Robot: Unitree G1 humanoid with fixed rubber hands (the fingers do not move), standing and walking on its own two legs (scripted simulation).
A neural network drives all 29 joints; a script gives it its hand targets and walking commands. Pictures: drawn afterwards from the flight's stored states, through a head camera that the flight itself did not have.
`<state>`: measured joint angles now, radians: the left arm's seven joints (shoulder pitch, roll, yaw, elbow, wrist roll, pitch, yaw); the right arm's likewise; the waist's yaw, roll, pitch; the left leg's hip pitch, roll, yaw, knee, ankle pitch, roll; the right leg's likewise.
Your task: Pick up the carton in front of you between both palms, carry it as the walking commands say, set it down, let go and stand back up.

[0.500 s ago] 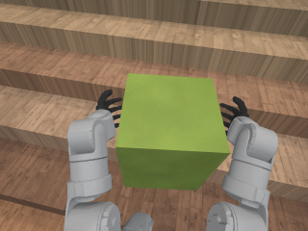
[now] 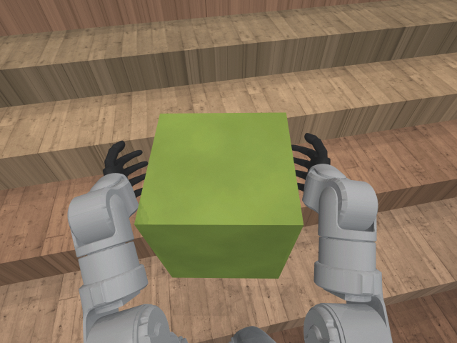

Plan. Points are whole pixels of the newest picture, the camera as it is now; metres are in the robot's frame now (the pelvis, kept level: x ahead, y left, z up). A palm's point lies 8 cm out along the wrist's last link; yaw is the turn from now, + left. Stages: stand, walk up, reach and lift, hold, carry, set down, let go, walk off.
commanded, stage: carry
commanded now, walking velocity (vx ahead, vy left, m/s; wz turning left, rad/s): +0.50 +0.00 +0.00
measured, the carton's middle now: (223, 202) +0.36 -0.05 +0.05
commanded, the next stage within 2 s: none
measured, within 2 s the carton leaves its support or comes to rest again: neither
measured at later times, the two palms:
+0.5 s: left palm (129, 15) +0.63 +0.07 +0.28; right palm out of the picture +0.67 -0.24 +0.28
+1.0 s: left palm out of the picture +1.01 -0.04 +0.46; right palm out of the picture +0.97 -0.36 +0.45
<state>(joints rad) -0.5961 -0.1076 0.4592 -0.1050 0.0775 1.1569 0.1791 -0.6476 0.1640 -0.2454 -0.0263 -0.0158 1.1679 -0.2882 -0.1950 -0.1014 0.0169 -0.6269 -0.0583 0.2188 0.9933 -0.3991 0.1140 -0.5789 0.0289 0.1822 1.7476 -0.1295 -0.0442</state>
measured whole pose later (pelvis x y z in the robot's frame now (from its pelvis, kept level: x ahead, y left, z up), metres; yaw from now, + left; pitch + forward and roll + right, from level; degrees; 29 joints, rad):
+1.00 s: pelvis +0.64 -0.15 +0.31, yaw +0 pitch +2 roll +8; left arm -0.57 -0.07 0.47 -0.15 0.07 1.18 0.20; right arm -0.72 0.15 -0.17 -0.02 -0.03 1.21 -0.32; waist -0.23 -0.01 0.00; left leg -0.60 -0.12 0.28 0.99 -0.47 0.18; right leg -0.48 0.02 0.13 1.57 -0.20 0.04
